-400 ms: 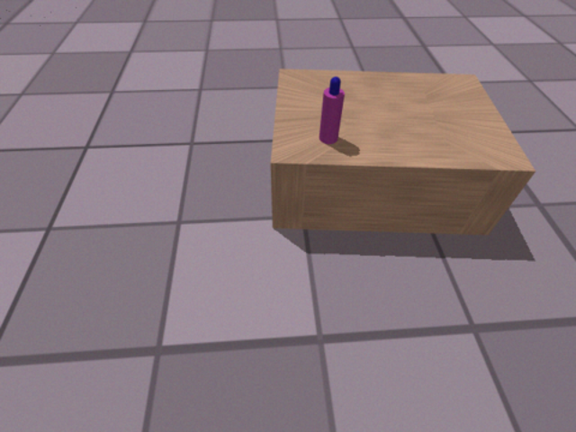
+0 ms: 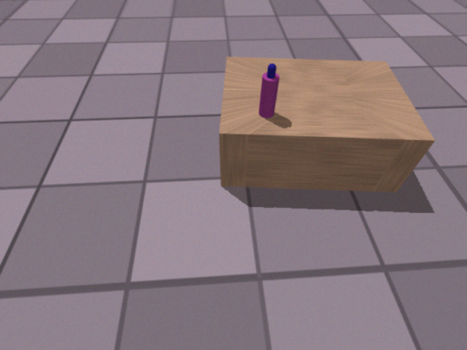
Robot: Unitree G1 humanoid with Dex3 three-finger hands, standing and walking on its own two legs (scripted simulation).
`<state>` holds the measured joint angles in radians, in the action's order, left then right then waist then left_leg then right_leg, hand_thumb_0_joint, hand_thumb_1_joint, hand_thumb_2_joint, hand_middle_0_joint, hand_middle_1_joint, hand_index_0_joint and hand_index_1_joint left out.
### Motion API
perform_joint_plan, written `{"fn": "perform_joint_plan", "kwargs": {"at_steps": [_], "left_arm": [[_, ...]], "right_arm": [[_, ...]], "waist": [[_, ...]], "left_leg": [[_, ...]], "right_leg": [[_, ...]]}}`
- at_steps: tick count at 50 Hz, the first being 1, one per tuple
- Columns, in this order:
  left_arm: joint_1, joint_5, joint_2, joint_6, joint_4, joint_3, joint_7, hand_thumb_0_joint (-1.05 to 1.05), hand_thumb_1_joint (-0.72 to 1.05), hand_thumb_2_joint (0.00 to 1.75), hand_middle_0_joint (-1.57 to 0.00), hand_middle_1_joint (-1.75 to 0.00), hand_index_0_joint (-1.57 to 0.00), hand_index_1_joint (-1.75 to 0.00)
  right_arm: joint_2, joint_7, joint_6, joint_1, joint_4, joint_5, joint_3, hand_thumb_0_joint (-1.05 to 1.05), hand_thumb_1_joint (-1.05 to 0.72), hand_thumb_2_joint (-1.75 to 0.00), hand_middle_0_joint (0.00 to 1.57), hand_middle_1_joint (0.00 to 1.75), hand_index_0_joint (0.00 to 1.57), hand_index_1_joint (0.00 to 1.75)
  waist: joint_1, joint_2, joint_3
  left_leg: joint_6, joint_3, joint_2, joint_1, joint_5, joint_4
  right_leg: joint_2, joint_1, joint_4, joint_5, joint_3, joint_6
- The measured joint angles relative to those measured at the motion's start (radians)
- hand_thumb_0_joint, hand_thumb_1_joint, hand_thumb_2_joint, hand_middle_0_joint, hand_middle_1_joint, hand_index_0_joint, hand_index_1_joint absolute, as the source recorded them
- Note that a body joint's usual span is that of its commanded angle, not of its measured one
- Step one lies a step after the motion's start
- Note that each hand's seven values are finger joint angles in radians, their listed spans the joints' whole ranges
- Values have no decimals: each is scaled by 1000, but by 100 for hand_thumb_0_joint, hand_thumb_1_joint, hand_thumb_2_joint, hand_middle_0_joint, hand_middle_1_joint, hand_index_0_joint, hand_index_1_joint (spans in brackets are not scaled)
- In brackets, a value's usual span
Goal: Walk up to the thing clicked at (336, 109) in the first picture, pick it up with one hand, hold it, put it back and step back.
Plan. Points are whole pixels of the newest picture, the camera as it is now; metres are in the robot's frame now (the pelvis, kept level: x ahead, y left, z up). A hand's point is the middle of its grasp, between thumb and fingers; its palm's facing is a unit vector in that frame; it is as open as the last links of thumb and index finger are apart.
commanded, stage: stand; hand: right
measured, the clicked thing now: (269, 90) +1.19 -0.17 -0.26
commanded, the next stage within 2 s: walk up in 0.72 s
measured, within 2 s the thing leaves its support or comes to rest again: neither
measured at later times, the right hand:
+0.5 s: hand out of the picture +0.08 -0.25 -0.16, palm faces -0.03 +0.94 -0.33, open 7.4 cm
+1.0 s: hand out of the picture +0.12 -0.26 -0.15, palm faces -0.09 +0.92 -0.37, open 7.4 cm
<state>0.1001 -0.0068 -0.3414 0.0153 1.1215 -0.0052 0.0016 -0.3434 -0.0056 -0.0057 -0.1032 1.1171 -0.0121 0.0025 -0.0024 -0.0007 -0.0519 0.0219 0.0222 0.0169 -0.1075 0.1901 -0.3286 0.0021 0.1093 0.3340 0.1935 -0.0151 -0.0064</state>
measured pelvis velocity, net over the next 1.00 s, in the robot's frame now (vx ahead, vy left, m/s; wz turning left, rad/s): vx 0.04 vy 0.02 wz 0.02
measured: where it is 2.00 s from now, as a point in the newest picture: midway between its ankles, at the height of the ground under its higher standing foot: (218, 293)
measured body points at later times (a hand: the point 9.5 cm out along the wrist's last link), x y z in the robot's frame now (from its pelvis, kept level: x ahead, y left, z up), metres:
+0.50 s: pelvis +0.00 +0.00 +0.00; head +0.01 +0.00 +0.45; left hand +0.08 +0.30 -0.13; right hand +0.08 -0.30 -0.13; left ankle -0.01 +0.13 -0.75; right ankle -0.01 -0.11 -0.75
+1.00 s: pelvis +0.04 +0.02 -0.01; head +0.06 +0.03 +0.44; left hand +0.05 +0.35 -0.13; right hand +0.12 -0.30 -0.13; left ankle +0.08 +0.15 -0.73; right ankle -0.01 -0.11 -0.75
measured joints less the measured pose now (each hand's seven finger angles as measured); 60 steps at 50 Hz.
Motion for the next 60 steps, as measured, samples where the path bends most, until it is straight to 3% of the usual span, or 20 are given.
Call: {"fn": "perform_joint_plan", "kwargs": {"at_steps": [36, 41, 44, 47, 50, 52, 54, 55, 57, 60], "left_arm": [[17, -3, -6, -3, 1, 4, -2, 1, 90, 90, -20, -30, -21, -30], [82, -23, -18, 11, -49, 47, -42, 1, 90, 90, -20, -30, -21, -30], [109, -28, -32, 31, -76, 64, -48, 1, 90, 90, -20, -30, -21, -30], [140, -30, -37, 43, -101, 76, -46, 1, 90, 90, -20, -30, -21, -30], [187, -31, -60, 35, -112, 79, -49, 1, 90, 90, -20, -30, -21, -30], [210, -28, -80, 26, -112, 80, -50, 1, 90, 90, -20, -30, -21, -30], [225, -23, -100, 16, -112, 82, -51, 1, 90, 90, -20, -30, -21, -30], [228, -20, -106, 10, -110, 83, -48, 1, 90, 90, -20, -30, -21, -30], [227, -15, -102, -2, -106, 77, -40, 1, 90, 90, -20, -30, -21, -30], [214, -7, -97, 3, -118, 60, -40, 1, 90, 90, -20, -30, -21, -30]], "right_arm": [[-2, -2, 2, -17, 2, -2, -2, 1, -90, -90, 21, 30, 21, 30], [-22, -42, -6, -84, -52, -27, -43, 1, -90, -89, 21, 30, 21, 30], [-49, -47, -3, -106, -69, -31, -64, 1, -90, -90, 21, 30, 21, 30], [-72, -49, 4, -111, -75, -35, -78, 1, -90, -90, 21, 30, 21, 30], [-77, -64, -8, -108, -96, -33, -86, 1, -90, -90, 21, 30, 21, 30], [-77, -72, -22, -107, -118, -31, -90, 1, -90, -90, 21, 30, 21, 30], [-73, -71, -42, -107, -141, -31, -98, 1, -90, -90, 21, 30, 21, 30], [-65, -67, -52, -103, -153, -35, -103, 1, -90, -90, 21, 30, 21, 30], [-55, -59, -66, -111, -178, -36, -104, 1, -90, -90, 21, 30, 21, 30], [-41, -54, -60, -145, -191, -21, -89, 1, -90, -90, 21, 30, 21, 30]], "waist": [[-1, -1, 1], [-7, -4, 34], [-8, -20, 25], [-28, -44, 0], [-48, -32, -9], [-48, -17, -14], [-44, 15, -25], [-44, 41, -33], [-24, 51, -30], [-3, 46, -16]], "left_leg": [[2, -4, 3, 7, -12, 18], [-53, -1, -6, -49, 201, -129], [-62, -3, -2, -108, 219, -258], [-58, -2, 13, -190, 252, -388], [-51, -12, 29, -240, 257, -374], [-45, -19, 43, -247, 188, -309], [-26, -47, 31, -219, 10, -249], [-28, -71, 13, -206, 12, -260], [-40, -86, 1, -183, 67, -274], [-55, -87, 1, -107, 83, -210]], "right_leg": [[3, -3, -13, -11, 4, -2], [4, 51, 127, 186, 10, -32], [5, 46, 129, 81, -6, -30], [11, 0, 105, 103, -22, -14], [-1, -42, 78, 125, -11, -11], [-15, -62, 86, 149, -10, 2], [-47, -53, 170, 210, 2, 8], [-66, -19, 277, 238, 29, -9], [-26, 82, 527, 284, 87, -30], [13, 213, 722, 247, 82, -40]]}}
